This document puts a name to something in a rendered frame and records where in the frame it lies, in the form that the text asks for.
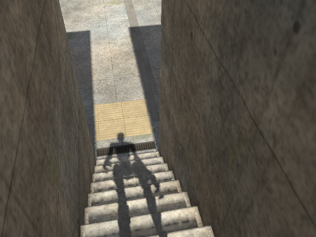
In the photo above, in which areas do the stairs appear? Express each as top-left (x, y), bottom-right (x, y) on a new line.
top-left (80, 151), bottom-right (215, 237)

